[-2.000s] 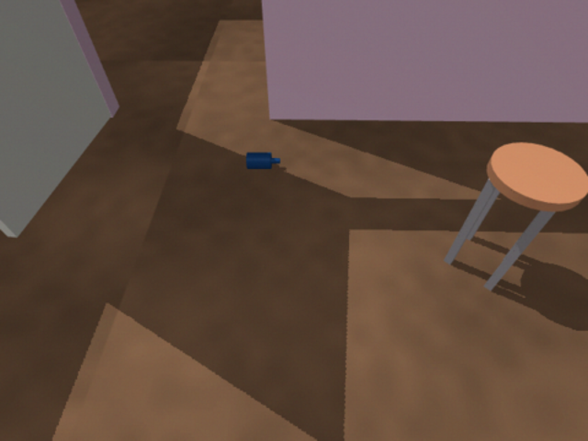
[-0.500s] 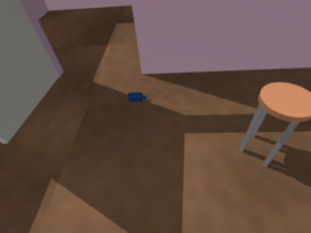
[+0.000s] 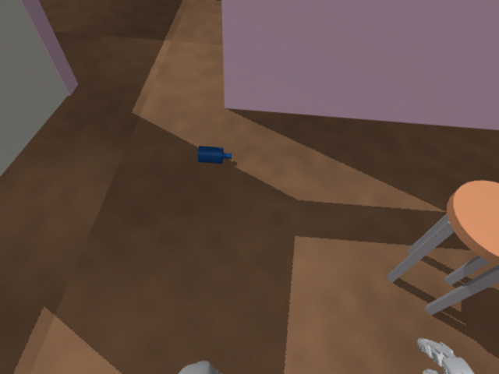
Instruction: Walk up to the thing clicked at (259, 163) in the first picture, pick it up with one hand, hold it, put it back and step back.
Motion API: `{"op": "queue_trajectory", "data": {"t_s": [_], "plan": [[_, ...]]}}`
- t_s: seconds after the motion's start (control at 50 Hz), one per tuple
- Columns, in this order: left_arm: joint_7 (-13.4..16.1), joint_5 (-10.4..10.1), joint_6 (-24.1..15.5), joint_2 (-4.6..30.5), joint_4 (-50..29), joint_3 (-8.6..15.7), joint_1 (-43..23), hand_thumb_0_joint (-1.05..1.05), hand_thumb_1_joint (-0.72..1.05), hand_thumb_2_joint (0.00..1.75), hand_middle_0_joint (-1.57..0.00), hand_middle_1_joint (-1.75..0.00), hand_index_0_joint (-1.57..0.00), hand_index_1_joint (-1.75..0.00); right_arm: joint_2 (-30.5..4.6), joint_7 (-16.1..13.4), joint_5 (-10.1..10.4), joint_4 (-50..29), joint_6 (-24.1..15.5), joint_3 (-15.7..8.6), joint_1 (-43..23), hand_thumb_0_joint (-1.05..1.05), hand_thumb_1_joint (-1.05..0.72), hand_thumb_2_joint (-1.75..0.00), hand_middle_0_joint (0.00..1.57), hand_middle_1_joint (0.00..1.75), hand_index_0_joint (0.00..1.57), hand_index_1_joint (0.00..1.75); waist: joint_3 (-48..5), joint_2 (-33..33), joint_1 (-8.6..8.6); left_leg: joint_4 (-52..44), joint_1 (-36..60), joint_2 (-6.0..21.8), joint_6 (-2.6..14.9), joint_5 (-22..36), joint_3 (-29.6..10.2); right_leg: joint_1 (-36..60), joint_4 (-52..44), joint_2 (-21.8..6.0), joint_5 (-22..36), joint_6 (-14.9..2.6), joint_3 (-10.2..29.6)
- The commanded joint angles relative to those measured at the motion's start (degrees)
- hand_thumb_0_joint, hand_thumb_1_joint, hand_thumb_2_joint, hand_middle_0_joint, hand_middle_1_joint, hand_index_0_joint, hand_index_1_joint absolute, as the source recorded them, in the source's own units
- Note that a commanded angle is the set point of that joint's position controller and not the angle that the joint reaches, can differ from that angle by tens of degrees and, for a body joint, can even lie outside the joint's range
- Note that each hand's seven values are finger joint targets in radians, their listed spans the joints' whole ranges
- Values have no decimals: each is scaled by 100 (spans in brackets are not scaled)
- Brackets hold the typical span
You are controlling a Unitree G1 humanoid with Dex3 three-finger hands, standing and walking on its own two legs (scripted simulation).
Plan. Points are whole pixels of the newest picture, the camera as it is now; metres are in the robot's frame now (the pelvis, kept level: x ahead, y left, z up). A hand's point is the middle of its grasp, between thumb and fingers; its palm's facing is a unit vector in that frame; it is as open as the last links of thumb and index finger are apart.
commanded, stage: walk up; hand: left
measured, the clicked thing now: (215, 155) +1.17 +0.18 -0.72
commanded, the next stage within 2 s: none
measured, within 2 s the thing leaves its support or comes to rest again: neither
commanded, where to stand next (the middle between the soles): +0.83 -0.01 m, yaw -4 degrees
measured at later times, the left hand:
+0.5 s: hand (148, 254) +0.34 +0.22 -0.11, palm faces -0.03 -0.92 -0.39, open 7.3 cm
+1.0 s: hand (137, 192) +0.52 +0.29 -0.15, palm faces -0.11 -0.94 -0.33, open 7.4 cm
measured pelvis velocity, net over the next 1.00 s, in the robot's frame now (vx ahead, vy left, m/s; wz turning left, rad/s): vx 0.45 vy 0.02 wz -0.05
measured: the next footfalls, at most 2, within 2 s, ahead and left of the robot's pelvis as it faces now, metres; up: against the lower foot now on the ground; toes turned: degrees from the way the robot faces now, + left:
right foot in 0.32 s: +0.34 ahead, -0.16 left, +0.00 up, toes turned -6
left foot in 0.80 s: +0.52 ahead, +0.11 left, +0.00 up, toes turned +3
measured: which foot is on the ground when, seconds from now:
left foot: down 0.00-0.36, up 0.38-0.78, down 0.80-1.00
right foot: up 0.00-0.30, down 0.32-0.82, up 0.84-1.00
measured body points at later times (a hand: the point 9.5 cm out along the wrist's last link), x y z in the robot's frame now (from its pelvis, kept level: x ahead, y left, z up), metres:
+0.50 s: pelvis +0.25 -0.05 +0.01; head +0.27 -0.08 +0.45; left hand +0.34 +0.26 -0.08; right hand +0.30 -0.36 -0.13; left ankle +0.19 +0.09 -0.63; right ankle +0.30 -0.15 -0.73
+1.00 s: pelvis +0.45 +0.02 +0.01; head +0.48 +0.05 +0.46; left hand +0.52 +0.34 -0.12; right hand +0.50 -0.30 -0.08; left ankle +0.48 +0.11 -0.73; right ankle +0.44 -0.14 -0.65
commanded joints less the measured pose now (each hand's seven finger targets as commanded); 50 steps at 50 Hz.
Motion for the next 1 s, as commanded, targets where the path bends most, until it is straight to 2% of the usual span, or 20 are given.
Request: {"op": "queue_trajectory", "data": {"t_s": [0.0, 0.12, 0.22, 0.26, 0.3, 0.32, 0.34, 0.36, 0.38, 0.44, 0.5, 0.58, 0.68, 0.76, 0.78, 0.8, 0.82, 0.84, 0.92, 0.98], "plan": [[31, -134, -222, 1207, -503, 309, 348, 0, 90, 90, -20, -30, -20, -30, -1522, -272, 129, -288, -68, -353, 684, 0, -90, -90, 20, 30, 20, 30, -849, 762, -178, -1763, 1910, 1329, 877, 1849, -1353, -1781, 345, -304, 773, -52, 594], [-164, -2, -130, 998, -781, 311, -173, 0, 90, 90, -20, -30, -20, -30, -1548, -260, 73, -462, -225, -295, 635, 0, -90, -90, 20, 30, 20, 30, -67, 904, -101, -2084, 1197, 1205, 1112, 2454, -470, -1811, -1223, -481, 1413, 236, 92], [-277, 37, -170, 950, -817, 383, -562, 0, 90, 90, -20, -30, -20, -30, -1593, -223, 83, -538, -193, -296, 596, 0, -90, -90, 20, 30, 20, 30, -237, 968, -131, -1873, 889, 992, 848, 1318, -245, -647, -2664, -396, 2418, 78, -312], [-251, 53, -180, 1019, -706, 442, -384, 0, 90, 90, -20, -30, -20, -30, -1633, -245, 91, -563, -138, -310, 594, 0, -90, -90, 20, 30, 20, 30, -433, 734, -13, -1483, 787, 1093, 807, 924, -378, -109, -2799, -286, 2285, 18, -421], [-168, 75, -239, 1283, -474, 573, 416, 0, 90, 90, -20, -30, -20, -30, -1435, -258, 88, -628, -112, -223, 657, 0, -90, -90, 20, 30, 20, 30, -990, -74, 463, 167, 606, 736, 581, 1637, -107, 1178, -3095, -129, 1978, -142, -384], [-95, 101, -290, 1548, -378, 693, 981, 0, 90, 90, -20, -30, -20, -30, -1172, -250, 81, -616, -112, -123, 1050, 0, -90, -90, 20, 30, 20, 30, -1451, -897, 669, 1667, 147, 343, 399, 1002, 139, 2012, -3507, -427, 1292, -228, 119], [-17, 113, -330, 2024, -448, 814, 1230, 0, 90, 90, -20, -30, -20, -30, -826, -230, 79, -655, -79, 7, 1410, 0, -90, -90, 20, 30, 20, 30, -1540, -1935, 616, 2915, -991, -367, 160, -1528, 101, 2542, -4009, -1837, 829, -553, 2451], [-10, 20, -321, 2158, -490, 802, 1116, 0, 90, 90, -20, -30, -20, -30, -1462, -266, 116, -584, -43, -134, 1219, 0, -90, -90, 20, 30, 20, 30, -1481, -1519, 617, 3487, -1697, -415, 92, -1733, -232, 2779, -4609, -2431, 918, -1217, 4052], [30, -47, -310, 2109, -615, 783, 762, 0, 90, 90, -20, -30, -20, -30, -1639, -324, 91, -477, -23, -155, 998, 0, -90, -90, 20, 30, 20, 30, -1240, -1115, 557, 3741, -1768, -88, 43, -1539, -521, 2321, -4648, -2539, 1093, -1448, 4024], [96, -80, -357, 1551, -770, 591, 171, 0, 90, 90, -20, -30, -20, -30, -1289, -282, 204, -314, 14, -100, 988, 0, -90, -90, 20, 30, 20, 30, -693, -538, 164, 3369, -1230, 141, 61, -736, -791, 1084, -4374, -1675, 3039, -999, 1646], [81, -44, -411, 1339, -790, 482, 138, 0, 90, 90, -20, -30, -20, -30, -1185, -173, 107, -244, 127, -129, 1129, 0, -90, -90, 20, 30, 20, 30, -440, -582, -6, 2714, -713, 94, -18, -205, -610, 266, -4519, -1175, 3308, -810, 692], [58, 68, -446, 1516, -980, 548, 70, 0, 90, 90, -20, -30, -20, -30, -1148, -34, 38, -444, 190, -194, 607, 0, -90, -90, 20, 30, 20, 30, -215, -573, 79, 1284, -868, 260, -253, 42, -364, 66, -4906, -1247, 1817, -964, 433], [20, 82, -410, 1672, -970, 561, 171, 0, 90, 90, -20, -30, -20, -30, -1163, 53, -10, -571, 76, -263, 54, 0, -90, -90, 20, 30, 20, 30, -176, -593, 213, 87, -73, 325, -168, 573, -213, -325, -4772, -1374, 566, -892, 493], [27, 158, -351, 1542, -1049, 472, -164, 0, 90, 90, -20, -30, -20, -30, -1461, -27, -52, -177, -2, -427, 1233, 0, -90, -90, 20, 30, 20, 30, -586, 42, -545, -100, 1798, 85, 36, -121, -130, -1247, -3377, -1206, 630, -663, 383], [36, 139, -330, 1232, -1013, 369, 116, 0, 90, 90, -20, -30, -20, -30, -1706, -105, -80, -25, -57, -506, 1776, 0, -90, -90, 20, 30, 20, 30, -885, 1035, -779, -717, 2523, 262, 241, -976, -640, -1577, -1640, -695, 1389, -468, -116], [24, 62, -309, 629, -1011, 218, 526, 0, 90, 90, -20, -30, -20, -30, -2091, -178, -153, -86, -116, -580, 1974, 0, -90, -90, 20, 30, 20, 30, -936, 2475, -676, -1608, 2890, 1563, 602, -1756, -2892, -2588, 109, 182, -105, -78, -294], [111, 28, -245, 1111, -878, 314, 692, 0, 90, 90, -20, -30, -20, -30, -2188, -199, 34, -294, -136, -542, 1611, 0, -90, -90, 20, 30, 20, 30, -771, 1641, -477, -2326, 2497, 2193, 984, -2060, -4206, -2833, 562, 266, -307, -86, 104], [162, 89, -218, 1441, -807, 347, 428, 0, 90, 90, -20, -30, -20, -30, -2141, -196, 129, -307, -112, -545, 1393, 0, -90, -90, 20, 30, 20, 30, -434, 1274, -435, -2282, 2011, 2272, 1156, -1914, -4149, -2792, 739, -46, -211, -149, 398], [50, -63, -186, 1282, -552, 357, 572, 0, 90, 90, -20, -30, -20, -30, -1514, -292, 131, -384, -210, -270, 1067, 0, -90, -90, 20, 30, 20, 30, -353, 966, -90, -1902, 1465, 1221, 375, 1733, -1447, -1847, -46, -286, 866, 2, 642], [7, -30, -93, 1138, -576, 328, 509, 0, 90, 90, -20, -30, -20, -30, -1451, -328, 118, -460, -219, -272, 1096, 0, -90, -90, 20, 30, 20, 30, -615, 1020, -82, -1838, 1687, 1170, 758, 2324, -937, -1775, -269, -278, 1147, 132, 352]]}}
